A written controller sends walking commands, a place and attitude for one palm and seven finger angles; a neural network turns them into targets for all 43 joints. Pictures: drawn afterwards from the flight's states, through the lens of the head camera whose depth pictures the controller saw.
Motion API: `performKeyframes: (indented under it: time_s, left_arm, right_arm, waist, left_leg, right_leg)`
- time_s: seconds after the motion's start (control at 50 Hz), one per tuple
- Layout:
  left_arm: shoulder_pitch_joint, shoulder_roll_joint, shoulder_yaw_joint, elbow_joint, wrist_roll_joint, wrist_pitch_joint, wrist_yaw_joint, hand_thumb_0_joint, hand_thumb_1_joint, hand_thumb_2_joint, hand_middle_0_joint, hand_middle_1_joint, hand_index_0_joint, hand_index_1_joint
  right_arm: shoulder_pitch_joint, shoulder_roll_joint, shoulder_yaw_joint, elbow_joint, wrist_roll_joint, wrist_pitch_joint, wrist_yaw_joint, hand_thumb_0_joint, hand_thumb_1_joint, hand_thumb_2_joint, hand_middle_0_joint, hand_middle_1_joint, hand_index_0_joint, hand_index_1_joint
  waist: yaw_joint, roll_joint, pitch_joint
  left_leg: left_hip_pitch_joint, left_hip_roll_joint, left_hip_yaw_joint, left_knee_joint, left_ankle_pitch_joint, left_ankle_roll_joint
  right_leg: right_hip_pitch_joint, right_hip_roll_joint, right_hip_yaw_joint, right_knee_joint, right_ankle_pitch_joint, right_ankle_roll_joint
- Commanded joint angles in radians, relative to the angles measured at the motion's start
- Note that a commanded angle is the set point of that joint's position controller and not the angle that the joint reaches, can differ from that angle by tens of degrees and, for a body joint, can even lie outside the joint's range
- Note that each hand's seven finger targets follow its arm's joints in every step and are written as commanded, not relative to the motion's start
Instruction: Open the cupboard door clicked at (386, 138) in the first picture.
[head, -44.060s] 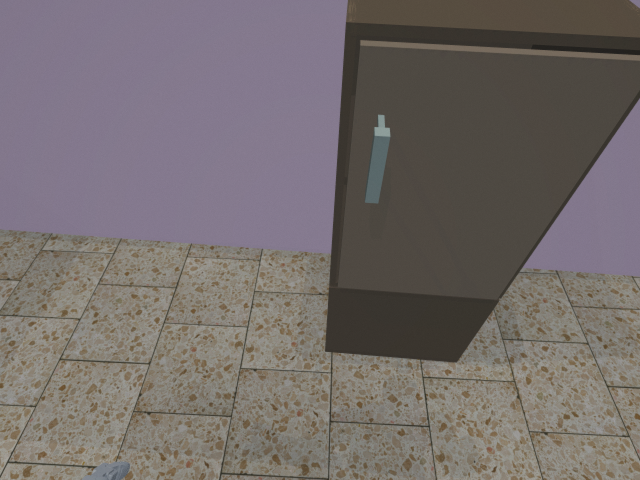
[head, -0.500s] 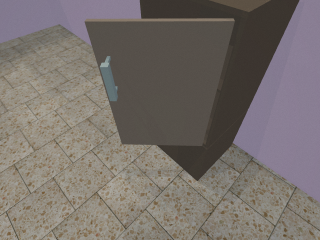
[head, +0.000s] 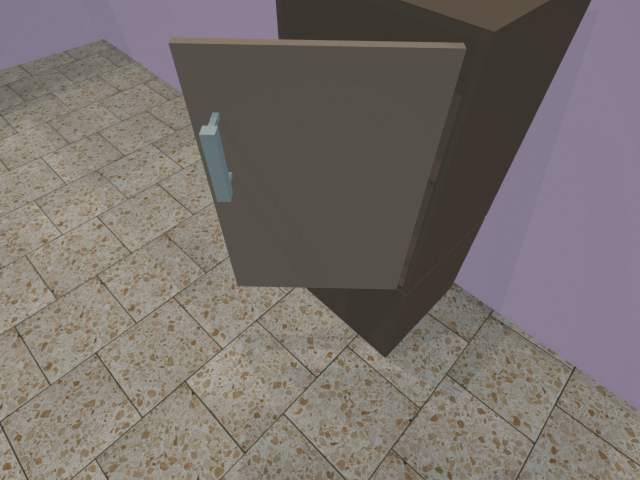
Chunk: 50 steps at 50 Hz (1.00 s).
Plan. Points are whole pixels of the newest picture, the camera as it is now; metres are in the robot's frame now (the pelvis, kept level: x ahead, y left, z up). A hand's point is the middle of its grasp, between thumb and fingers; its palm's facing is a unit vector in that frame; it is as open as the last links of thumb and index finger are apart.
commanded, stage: look again from close up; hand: left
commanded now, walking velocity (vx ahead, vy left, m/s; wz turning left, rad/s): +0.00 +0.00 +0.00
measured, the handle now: (220, 158) +0.56 +0.20 +0.08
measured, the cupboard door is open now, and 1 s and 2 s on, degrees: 44 44 44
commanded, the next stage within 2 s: raise the hand with hooked fingers in 0.38 s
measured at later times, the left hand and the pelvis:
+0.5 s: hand out of the picture +0.07 +0.20 -0.17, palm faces -0.01 -0.97 -0.24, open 7.4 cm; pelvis +0.03 +0.00 +0.00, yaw +0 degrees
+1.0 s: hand (136, 456) +0.15 +0.22 -0.02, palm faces +0.20 -0.98 -0.05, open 9.2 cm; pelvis -0.02 -0.03 -0.07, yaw +4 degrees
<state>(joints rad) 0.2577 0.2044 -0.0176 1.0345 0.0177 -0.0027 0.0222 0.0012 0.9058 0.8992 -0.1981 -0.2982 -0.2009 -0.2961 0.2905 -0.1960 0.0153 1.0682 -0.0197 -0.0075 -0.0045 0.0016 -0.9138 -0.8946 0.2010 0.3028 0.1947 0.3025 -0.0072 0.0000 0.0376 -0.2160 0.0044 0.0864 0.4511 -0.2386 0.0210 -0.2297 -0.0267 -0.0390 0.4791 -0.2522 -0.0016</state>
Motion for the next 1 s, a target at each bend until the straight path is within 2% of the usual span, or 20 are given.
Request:
performKeyframes:
  time_s: [0.0, 0.24, 0.44, 0.46, 0.48, 0.5, 0.52, 0.54, 0.56, 0.58, 0.6, 0.62, 0.66, 0.7, 0.74, 0.8, 0.84, 0.88, 0.92, 0.98]
  left_arm:
    - [0.006, 0.137, 0.032, -0.036, -0.006, -0.029, 0.008, 0.000, 0.900, 0.900, -0.200, -0.300, -0.200, -0.300]
    - [-0.003, 0.136, 0.031, 0.008, -0.002, -0.028, 0.010, 0.000, 0.900, 0.900, -0.200, -0.300, -0.200, -0.300]
    - [-0.024, 0.158, 0.038, 0.008, -0.001, -0.029, 0.010, 0.000, 0.900, 0.900, -0.200, -0.300, -0.200, -0.300]
    - [0.080, 0.094, 0.028, 0.041, 0.003, -0.034, 0.053, 0.000, 0.900, 0.900, -0.200, -0.300, -0.200, -0.300]
    - [-0.665, 0.382, 0.285, -1.515, -0.173, -0.241, 0.054, 0.000, 0.877, 0.890, -0.202, -0.315, -0.202, -0.315]
    - [-0.093, 0.273, 0.220, -1.188, -0.091, -0.188, 0.068, 0.000, 0.853, 0.880, -0.203, -0.330, -0.203, -0.330]
    - [-0.039, 0.203, 0.189, -1.101, -0.122, -0.143, 0.105, 0.000, 0.830, 0.870, -0.205, -0.345, -0.205, -0.345]
    - [0.213, -0.063, 0.039, -0.943, -0.154, -0.062, 0.088, 0.000, 0.807, 0.860, -0.207, -0.360, -0.207, -0.360]
    - [0.022, -0.024, 0.072, -1.099, -0.174, -0.099, 0.064, 0.000, 0.783, 0.850, -0.208, -0.375, -0.208, -0.375]
    - [0.075, 0.022, 0.145, -1.057, -0.178, -0.147, 0.032, 0.000, 0.760, 0.840, -0.210, -0.390, -0.210, -0.390]
    - [0.185, 0.008, 0.161, -0.960, -0.185, -0.201, -0.002, 0.000, 0.737, 0.830, -0.212, -0.405, -0.212, -0.405]
    - [0.340, 0.008, 0.203, -0.835, -0.191, -0.246, -0.043, 0.000, 0.713, 0.820, -0.213, -0.420, -0.213, -0.420]
    - [0.424, -0.010, 0.237, -0.779, -0.225, -0.381, -0.159, 0.000, 0.667, 0.800, -0.217, -0.450, -0.217, -0.450]
    - [0.395, 0.034, 0.272, -0.788, -0.259, -0.513, -0.286, 0.000, 0.620, 0.780, -0.220, -0.480, -0.220, -0.480]
    - [0.321, 0.138, 0.359, -0.802, -0.289, -0.604, -0.407, 0.000, 0.573, 0.760, -0.223, -0.510, -0.223, -0.510]
    - [0.156, 0.241, 0.466, -0.976, -0.357, -0.626, -0.460, 0.000, 0.503, 0.730, -0.228, -0.555, -0.228, -0.555]
    - [-0.030, 0.269, 0.475, -1.120, -0.401, -0.642, -0.456, 0.000, 0.457, 0.710, -0.232, -0.585, -0.232, -0.585]
    - [-0.117, 0.252, 0.452, -1.206, -0.421, -0.669, -0.442, 0.000, 0.410, 0.690, -0.235, -0.615, -0.235, -0.615]
    - [-0.206, 0.212, 0.362, -1.259, -0.425, -0.673, -0.456, 0.000, 0.363, 0.670, -0.238, -0.645, -0.238, -0.645]
    - [-0.196, 0.224, 0.300, -1.128, -0.394, -0.596, -0.500, 0.000, 0.293, 0.640, -0.243, -0.690, -0.243, -0.690]
  right_arm:
    - [-0.005, -0.123, -0.026, -0.037, 0.006, -0.030, -0.011, 0.000, -0.900, -0.900, 0.200, 0.300, 0.200, 0.300]
    - [-0.049, -0.128, -0.026, -0.001, 0.007, -0.029, -0.019, 0.000, -0.900, -0.900, 0.200, 0.300, 0.200, 0.300]
    - [-0.089, -0.147, -0.030, -0.002, 0.006, -0.033, -0.023, 0.000, -0.900, -0.900, 0.200, 0.300, 0.200, 0.300]
    - [-0.093, -0.131, -0.038, -0.057, 0.020, -0.030, -0.018, 0.000, -0.900, -0.900, 0.200, 0.300, 0.200, 0.300]
    - [-0.049, -0.235, -0.072, -0.383, 0.064, -0.172, -0.041, 0.000, -0.900, -0.900, 0.200, 0.300, 0.200, 0.300]
    - [-0.108, -0.166, -0.039, -0.344, 0.039, -0.277, -0.077, 0.000, -0.900, -0.900, 0.200, 0.300, 0.200, 0.300]
    - [-0.114, -0.163, -0.049, -0.286, 0.043, -0.292, -0.077, 0.000, -0.900, -0.900, 0.200, 0.300, 0.200, 0.300]
    - [-0.067, -0.119, -0.054, -0.286, 0.062, -0.281, -0.061, 0.000, -0.900, -0.900, 0.200, 0.300, 0.200, 0.300]
    - [-0.100, -0.161, -0.076, -0.369, 0.055, -0.289, -0.050, 0.000, -0.900, -0.900, 0.200, 0.300, 0.200, 0.300]
    - [-0.101, -0.177, -0.103, -0.389, 0.041, -0.293, -0.052, 0.000, -0.900, -0.900, 0.200, 0.300, 0.200, 0.300]
    - [-0.116, -0.175, -0.108, -0.408, 0.031, -0.293, -0.052, 0.000, -0.900, -0.900, 0.200, 0.300, 0.200, 0.300]
    - [-0.129, -0.171, -0.112, -0.430, 0.034, -0.286, -0.045, 0.000, -0.900, -0.900, 0.200, 0.300, 0.200, 0.300]
    - [-0.160, -0.170, -0.118, -0.468, 0.030, -0.273, -0.027, 0.000, -0.900, -0.900, 0.200, 0.300, 0.200, 0.300]
    - [-0.187, -0.177, -0.126, -0.520, 0.034, -0.281, -0.017, 0.000, -0.900, -0.900, 0.200, 0.300, 0.200, 0.300]
    - [-0.190, -0.190, -0.124, -0.566, 0.041, -0.288, -0.006, 0.000, -0.900, -0.900, 0.200, 0.300, 0.200, 0.300]
    - [-0.198, -0.175, -0.114, -0.642, 0.050, -0.292, -0.028, 0.000, -0.900, -0.900, 0.200, 0.300, 0.200, 0.300]
    - [-0.163, -0.165, -0.104, -0.649, 0.052, -0.292, -0.043, 0.000, -0.900, -0.900, 0.200, 0.300, 0.200, 0.300]
    - [-0.138, -0.155, -0.092, -0.629, 0.055, -0.303, -0.061, 0.000, -0.900, -0.900, 0.200, 0.300, 0.200, 0.300]
    - [-0.117, -0.170, -0.079, -0.606, 0.055, -0.319, -0.076, 0.000, -0.900, -0.900, 0.200, 0.300, 0.200, 0.300]
    - [-0.104, -0.197, -0.071, -0.572, 0.067, -0.335, -0.099, 0.000, -0.900, -0.900, 0.200, 0.300, 0.200, 0.300]
  waist:
    - [0.008, -0.001, -0.044]
    - [0.010, -0.005, -0.003]
    - [0.013, -0.002, -0.039]
    - [0.017, 0.026, -0.044]
    - [-0.051, 0.201, -0.523]
    - [0.030, 0.367, -0.455]
    - [0.017, 0.325, -0.384]
    - [-0.029, 0.176, -0.243]
    - [-0.032, 0.090, -0.110]
    - [-0.026, -0.021, -0.106]
    - [-0.008, -0.146, -0.054]
    - [0.024, -0.199, -0.020]
    - [0.057, -0.302, -0.055]
    - [0.067, -0.257, -0.131]
    - [0.073, -0.091, -0.214]
    - [0.078, 0.022, -0.396]
    - [0.041, 0.087, -0.424]
    - [0.003, 0.104, -0.422]
    - [-0.045, 0.096, -0.391]
    - [-0.079, 0.046, -0.251]
  left_leg:
    - [0.010, 0.106, -0.112, -0.089, 0.084, 0.018]
    - [0.036, 0.112, -0.108, -0.085, 0.159, 0.017]
    - [0.074, 0.115, -0.105, -0.077, 0.252, 0.016]
    - [0.046, 0.135, -0.063, 0.116, 0.379, -0.017]
    - [0.287, 0.016, -0.116, 0.002, 0.597, -0.016]
    - [0.459, 0.087, -0.143, -0.051, 0.807, -0.006]
    - [0.325, 0.065, -0.115, -0.010, 0.768, -0.049]
    - [0.264, 0.077, -0.122, -0.012, 0.694, -0.035]
    - [0.147, 0.075, -0.131, 0.025, 0.586, -0.028]
    - [0.064, 0.057, -0.117, 0.074, 0.460, -0.023]
    - [-0.048, 0.031, -0.104, 0.116, 0.349, -0.020]
    - [-0.136, 0.015, -0.096, 0.150, 0.306, -0.020]
    - [-0.286, -0.002, -0.078, 0.232, 0.240, -0.032]
    - [-0.375, -0.020, -0.054, 0.312, 0.151, -0.037]
    - [-0.409, -0.034, -0.046, 0.382, 0.112, -0.040]
    - [-0.459, -0.045, -0.027, 0.460, 0.041, -0.019]
    - [-0.463, -0.031, -0.048, 0.497, -0.019, -0.011]
    - [-0.449, -0.014, -0.063, 0.529, -0.037, -0.001]
    - [-0.440, 0.001, -0.082, 0.552, -0.046, 0.008]
    - [-0.476, 0.011, -0.095, 0.528, -0.114, 0.019]
  right_leg:
    - [0.033, -0.087, 0.100, -0.083, 0.076, -0.042]
    - [0.033, -0.090, 0.091, -0.082, 0.178, -0.037]
    - [0.063, -0.096, 0.085, -0.076, 0.268, -0.033]
    - [0.052, -0.142, 0.121, -0.057, 0.522, -0.010]
    - [0.131, -0.034, 0.004, 0.038, 0.583, -0.049]
    - [0.004, 0.016, -0.026, 0.120, 0.244, -0.046]
    - [-0.017, 0.002, -0.040, 0.113, 0.092, -0.041]
    - [-0.098, 0.008, -0.055, 0.075, 0.058, -0.022]
    - [-0.120, -0.001, -0.056, 0.047, 0.112, -0.017]
    - [-0.134, 0.007, -0.068, 0.030, 0.149, -0.015]
    - [-0.147, 0.013, -0.077, 0.048, 0.223, -0.011]
    - [-0.156, 0.012, -0.079, 0.084, 0.267, -0.013]
    - [-0.222, 0.022, -0.083, 0.213, 0.291, -0.009]
    - [-0.263, 0.014, -0.050, 0.296, 0.274, -0.010]
    - [-0.277, -0.004, -0.003, 0.354, 0.237, -0.026]
    - [-0.258, -0.015, 0.091, 0.359, 0.092, -0.006]
    - [-0.288, -0.015, 0.146, 0.331, -0.043, 0.005]
    - [-0.310, -0.012, 0.161, 0.311, -0.096, 0.005]
    - [-0.368, 0.001, 0.160, 0.313, -0.107, -0.002]
    - [-0.429, 0.010, 0.147, 0.264, -0.211, -0.002]
